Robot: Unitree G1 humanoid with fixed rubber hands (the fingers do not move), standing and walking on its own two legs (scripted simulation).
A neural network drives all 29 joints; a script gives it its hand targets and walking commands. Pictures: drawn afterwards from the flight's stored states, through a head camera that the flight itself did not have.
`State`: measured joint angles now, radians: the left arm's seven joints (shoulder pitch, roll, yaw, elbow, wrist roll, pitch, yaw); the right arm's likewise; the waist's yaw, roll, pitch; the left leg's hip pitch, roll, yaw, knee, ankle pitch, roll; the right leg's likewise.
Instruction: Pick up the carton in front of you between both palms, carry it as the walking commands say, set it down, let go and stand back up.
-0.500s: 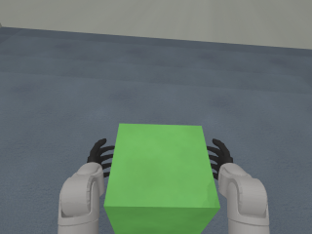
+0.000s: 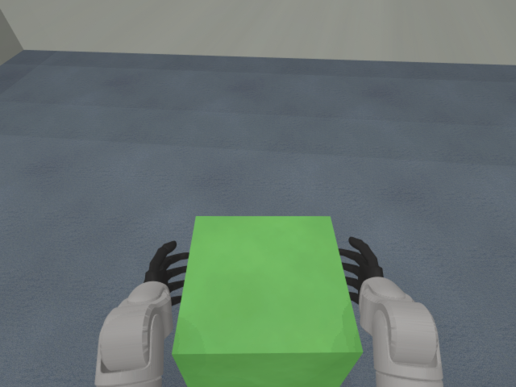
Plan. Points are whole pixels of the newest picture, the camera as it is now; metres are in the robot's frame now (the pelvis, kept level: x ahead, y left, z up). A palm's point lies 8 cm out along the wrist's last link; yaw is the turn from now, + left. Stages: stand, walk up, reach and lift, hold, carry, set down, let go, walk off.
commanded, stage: carry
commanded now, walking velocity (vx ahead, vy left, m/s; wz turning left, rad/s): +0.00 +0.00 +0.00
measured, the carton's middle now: (262, 314) +0.25 +0.01 -0.03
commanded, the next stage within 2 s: hold in 1.90 s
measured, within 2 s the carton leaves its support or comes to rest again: neither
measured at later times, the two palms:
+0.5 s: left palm (173, 159) +0.52 +0.18 +0.07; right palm (328, 158) +0.51 -0.12 +0.08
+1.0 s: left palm (189, 149) +0.57 +0.15 +0.06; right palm (334, 149) +0.55 -0.14 +0.06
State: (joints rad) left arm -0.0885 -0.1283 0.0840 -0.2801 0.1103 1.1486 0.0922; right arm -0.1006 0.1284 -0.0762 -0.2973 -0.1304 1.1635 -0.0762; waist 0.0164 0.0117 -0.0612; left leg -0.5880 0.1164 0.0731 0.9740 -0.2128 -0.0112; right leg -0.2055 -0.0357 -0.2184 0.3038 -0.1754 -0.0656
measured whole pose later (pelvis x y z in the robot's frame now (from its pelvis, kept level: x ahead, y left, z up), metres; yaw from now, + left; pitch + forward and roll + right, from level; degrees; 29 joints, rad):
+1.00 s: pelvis +0.30 +0.02 -0.02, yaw -2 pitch +3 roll +0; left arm -0.14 -0.13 0.10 -0.26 0.13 1.19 0.09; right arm -0.14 0.13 -0.10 -0.27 -0.14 1.18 -0.07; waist 0.00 -0.01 -0.13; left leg -0.31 0.07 0.21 0.57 -0.30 0.02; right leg -0.20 -0.05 -0.14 0.54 -0.39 0.00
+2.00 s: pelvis +0.25 +0.01 -0.01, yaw -2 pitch -3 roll +0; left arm -0.18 -0.14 0.14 0.14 0.24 0.74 0.04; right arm -0.19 0.14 -0.15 0.16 -0.25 0.71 -0.01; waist 0.00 -0.02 0.01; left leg -0.19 0.03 0.11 0.41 -0.16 0.02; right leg -0.10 -0.01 -0.07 0.43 -0.27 -0.02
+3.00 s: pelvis +0.23 +0.03 -0.02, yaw -9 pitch -4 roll +0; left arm -0.47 -0.20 0.46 0.50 0.42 0.55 -0.03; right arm -0.48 0.23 -0.48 0.50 -0.43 0.53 0.04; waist 0.01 -0.03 0.06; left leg -0.25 -0.02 0.03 0.53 -0.21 0.03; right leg -0.20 0.02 0.05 0.56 -0.29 0.00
